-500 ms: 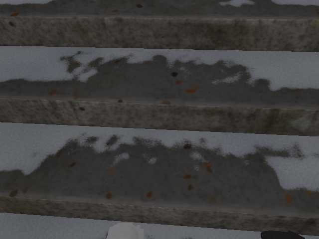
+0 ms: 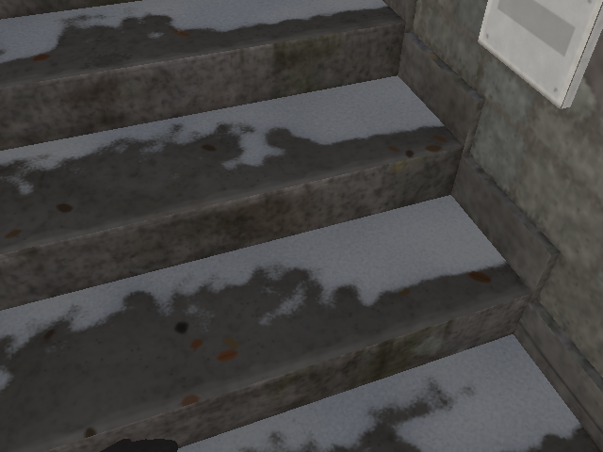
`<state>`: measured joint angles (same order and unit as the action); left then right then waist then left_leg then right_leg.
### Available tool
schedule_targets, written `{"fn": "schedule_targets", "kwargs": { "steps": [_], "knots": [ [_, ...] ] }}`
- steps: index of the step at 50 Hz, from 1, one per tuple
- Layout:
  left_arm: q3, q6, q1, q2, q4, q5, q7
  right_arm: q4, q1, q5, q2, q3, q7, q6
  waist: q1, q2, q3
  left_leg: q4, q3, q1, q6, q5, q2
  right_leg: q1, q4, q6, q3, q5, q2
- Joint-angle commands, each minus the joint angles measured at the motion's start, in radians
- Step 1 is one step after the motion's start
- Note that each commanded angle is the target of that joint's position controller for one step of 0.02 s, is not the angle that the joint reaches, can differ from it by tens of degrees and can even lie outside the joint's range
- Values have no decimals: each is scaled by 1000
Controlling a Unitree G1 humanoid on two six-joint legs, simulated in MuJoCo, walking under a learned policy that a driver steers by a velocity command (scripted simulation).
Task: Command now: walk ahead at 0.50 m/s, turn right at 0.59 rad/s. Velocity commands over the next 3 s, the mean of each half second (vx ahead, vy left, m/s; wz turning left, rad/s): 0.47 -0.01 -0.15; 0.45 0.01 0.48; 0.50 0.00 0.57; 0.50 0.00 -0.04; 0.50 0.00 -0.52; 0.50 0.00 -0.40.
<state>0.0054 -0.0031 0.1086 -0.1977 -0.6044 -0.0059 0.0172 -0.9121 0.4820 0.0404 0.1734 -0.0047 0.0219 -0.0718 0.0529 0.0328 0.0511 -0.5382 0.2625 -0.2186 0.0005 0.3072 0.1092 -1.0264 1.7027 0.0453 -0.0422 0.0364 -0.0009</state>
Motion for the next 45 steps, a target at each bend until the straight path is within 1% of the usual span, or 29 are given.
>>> {"fn": "schedule_targets", "kwargs": {
  "steps": [1, 7, 9, 11, 13, 14, 15, 16, 17, 18, 19, 20, 21, 22, 23, 24, 26, 27, 28, 30, 34, 35, 36, 37, 39, 42, 43, 44, 45],
  "knots": [
    [-19, 14, 56, -37, 23, -9, -21, 77, -25, 0, 102, -19, 12, -12, -30, -74, -104, 288, -236, 104, 160, 72, 278, -216, 219, -29, -65, 47, 21],
    [-3, 18, -140, 9, 90, -14, -8, 34, 117, -3, 89, -29, 42, 8, 61, -141, -217, 340, -161, 327, 135, -11, 295, -410, 178, -51, -42, 175, 79],
    [9, 6, -186, 42, 96, -10, 13, 27, 134, 6, 116, -40, 59, 22, 81, -100, -254, 365, -153, 407, 143, -105, 329, -481, 169, -43, -25, 221, 106],
    [36, -6, -252, 70, 133, -14, 44, 23, 119, -9, 132, -48, 73, 45, 83, -96, -275, 404, -107, 446, 129, -108, 296, -478, -79, -41, 46, 303, 161],
    [53, -22, -344, 68, 204, -11, 70, -10, 120, -48, 132, -45, 77, 61, 73, -119, -261, 529, -112, 312, 152, -251, 302, -190, -352, -9, 129, 260, 199],
    [55, -28, -271, 45, 186, -12, 77, -4, 44, -55, 188, -53, 70, 66, 1, -157, -237, 544, -47, 137, 158, -459, 229, 181, -603, 15, 246, 340, 137],
    [22, -36, -180, 8, 163, -10, 61, -66, 158, -60, 262, -68, 54, 57, -34, -260, -133, 414, -64, 57, 204, -1008, 248, 516, -526, 55, 392, 575, -28],
    [-42, -44, 118, -99, 89, -37, 42, -67, 129, -32, 239, -42, 26, 24, -206, -312, 27, 139, -65, 50, 188, -1583, 227, 812, -542, 132, 302, 422, -85],
    [-88, -47, 326, -215, 20, -35, 16, -34, 148, -66, 210, -30, 2, -14, -306, -208, 290, -255, -130, -212, 62, -1463, 134, 1203, -673, 235, -95, 354, 96],
    [-138, -29, 488, -378, -61, 9, -22, -7, 58, -95, 195, -29, -31, -77, -318, 86, 525, -658, -252, -249, -11, -494, -43, 1316, -1176, 313, -712, 496, 349],
    [-105, -42, 504, -318, -124, 46, -18, -7, -12, -119, 214, -67, -56, -95, -248, 139, 546, -946, -444, -261, -7, -64, -91, 1237, -1362, 249, -819, 533, 377],
    [-83, -64, 436, -256, -132, 56, 7, 21, -80, -147, 138, -68, -48, -80, -199, 89, 382, -1134, -483, -380, -4, -46, -112, 1097, -1363, 220, -731, 550, 407],
    [-66, -81, 339, -211, -158, 36, 14, 91, -192, -110, 80, -64, -30, -52, -161, 89, 108, -1153, -425, -442, 5, -51, -93, 860, -1338, 187, -515, 293, 393],
    [-41, -97, 267, -115, -181, 39, 28, 110, -231, -75, 54, -61, -13, -34, -119, 61, 48, -1179, -433, -470, 56, -110, -49, 771, -1246, 139, -348, 211, 370],
    [-25, -105, 217, -28, -210, 46, 34, 125, -246, -69, 50, -59, -6, -14, -76, 10, 1, -1197, -440, -467, 106, -142, -27, 694, -1243, 80, -245, 211, 343],
    [-22, -109, 202, -8, -235, 58, 31, 120, -202, -72, 36, -56, -11, 7, -41, 22, -8, -1226, -453, -469, 134, -163, -31, 664, -1272, 71, -195, 200, 352],
    [-17, -111, 182, 22, -263, 38, 27, 152, -193, -66, 11, -35, -20, 36, 15, 24, -33, -1162, -467, -555, 161, -226, -27, 687, -1349, 39, -58, 178, 319],
    [-27, -105, 147, -25, -258, 35, 10, 172, -217, -56, 6, -26, -18, 46, 31, 26, -66, -1031, -445, -567, 132, -222, -23, 660, -1408, 42, 48, 110, 296],
    [-23, -98, 159, -16, -260, 50, -3, 177, -237, -60, 22, -25, -16, 53, 28, 17, -79, -1034, -419, -599, 109, -261, -38, 652, -1441, 57, 90, 111, 299],
    [-12, -105, 180, -28, -259, 71, -20, 199, -267, -37, 49, -21, -34, 47, 19, 18, -51, -1121, -376, -673, 94, -340, -59, 698, -1485, 85, 170, -40, 309],
    [-18, -78, 304, -64, -315, 56, -35, 212, -316, -42, -1, 3, -31, 67, -22, 17, -84, -1513, -339, -1049, 65, -186, -96, 873, -1418, 86, 174, 62, 355],
    [-18, -72, 401, -74, -339, 59, -44, 263, -343, -53, 42, -4, -37, 91, -35, -91, -95, -1600, -404, -1144, 70, -155, -86, 954, -1386, 59, 91, -13, 408],
    [-18, -61, 417, -72, -346, 63, -50, 300, -385, -60, 30, 3, -49, 98, -35, -70, -111, -1663, -408, -1251, 63, -128, -88, 1024, -1361, 44, 116, -45, 409],
    [-28, -58, 380, -91, -331, 60, -43, 317, -441, -65, -22, 26, -55, 72, -56, 52, -108, -1601, -367, -1319, 51, -126, -75, 1042, -1411, 62, 163, 194, 386],
    [-25, -55, 377, -73, -328, 56, -60, 376, -565, -48, -8, 33, -51, 65, -88, 78, -169, -1550, -304, -1336, 29, -108, -50, 983, -1483, 75, 201, 227, 377],
    [-34, -58, 485, -102, -356, 38, -108, 436, -701, -53, -9, 42, -48, 71, -135, 63, -237, -1215, -156, -1243, 26, -158, 11, 962, -1594, 52, 270, 311, 347],
    [-60, -54, 450, -189, -356, 26, -119, 459, -714, -67, -68, 73, -68, 73, -100, 132, -211, -1013, -141, -1027, 65, -63, 65, 892, -1735, 70, 319, 177, 363],
    [-66, -58, 422, -202, -347, 14, -115, 457, -696, -63, -34, 59, -74, 75, -79, 75, -210, -876, -107, -841, 96, -41, 31, 875, -1734, 67, 374, -1, 346],
    [-70, -63, 377, -236, -336, 11, -102, 436, -637, -59, -15, 37, -74, 68, -29, 83, -146, -831, -22, -630, 128, 28, -52, 897, -1654, 81, 413, -502, 343]
  ]
}}
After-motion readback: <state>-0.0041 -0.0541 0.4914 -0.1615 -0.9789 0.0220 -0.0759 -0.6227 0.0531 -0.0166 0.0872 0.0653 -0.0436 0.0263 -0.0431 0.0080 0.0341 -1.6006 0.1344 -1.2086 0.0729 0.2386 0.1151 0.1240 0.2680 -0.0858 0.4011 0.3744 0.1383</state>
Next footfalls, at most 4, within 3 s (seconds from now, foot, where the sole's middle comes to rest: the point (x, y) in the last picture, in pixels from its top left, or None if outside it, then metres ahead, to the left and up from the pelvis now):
0.30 right None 0.39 -0.24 -0.62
0.96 left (281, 313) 0.73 0.03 -0.47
1.52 right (284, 144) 1.10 0.01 -0.32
1.88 left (124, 163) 1.04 0.36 -0.32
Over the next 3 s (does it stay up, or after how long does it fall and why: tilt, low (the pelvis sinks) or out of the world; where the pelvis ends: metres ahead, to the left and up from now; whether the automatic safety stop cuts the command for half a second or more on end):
stays up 1.64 0.50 0.75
